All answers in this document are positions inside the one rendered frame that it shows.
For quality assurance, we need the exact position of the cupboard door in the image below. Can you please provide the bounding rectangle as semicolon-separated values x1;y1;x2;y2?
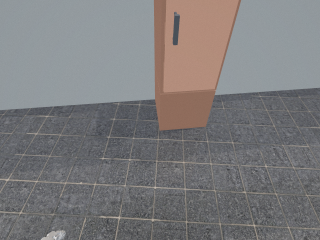
163;0;239;93

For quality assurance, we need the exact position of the handle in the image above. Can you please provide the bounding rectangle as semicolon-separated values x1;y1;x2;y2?
172;12;180;45

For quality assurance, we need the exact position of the robot left hand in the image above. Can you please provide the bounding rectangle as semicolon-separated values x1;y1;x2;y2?
41;230;66;240

